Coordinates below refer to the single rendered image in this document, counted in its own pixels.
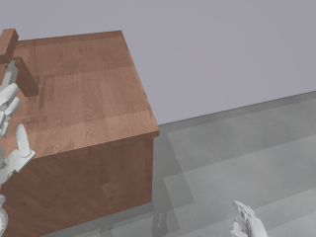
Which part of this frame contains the counter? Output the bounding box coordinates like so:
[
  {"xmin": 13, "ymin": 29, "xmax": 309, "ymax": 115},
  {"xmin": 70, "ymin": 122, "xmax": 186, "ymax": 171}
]
[{"xmin": 0, "ymin": 28, "xmax": 160, "ymax": 237}]

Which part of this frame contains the tap lever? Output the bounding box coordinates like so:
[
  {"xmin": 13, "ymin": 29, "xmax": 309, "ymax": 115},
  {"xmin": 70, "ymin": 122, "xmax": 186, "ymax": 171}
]
[{"xmin": 0, "ymin": 60, "xmax": 19, "ymax": 93}]

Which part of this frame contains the robot left hand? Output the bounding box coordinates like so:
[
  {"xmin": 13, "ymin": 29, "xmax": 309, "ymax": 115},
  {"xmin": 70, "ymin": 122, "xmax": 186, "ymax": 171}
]
[{"xmin": 0, "ymin": 83, "xmax": 36, "ymax": 190}]

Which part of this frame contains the robot right hand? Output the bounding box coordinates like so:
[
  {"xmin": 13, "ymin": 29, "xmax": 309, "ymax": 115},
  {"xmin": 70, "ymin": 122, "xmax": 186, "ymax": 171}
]
[{"xmin": 230, "ymin": 200, "xmax": 269, "ymax": 237}]

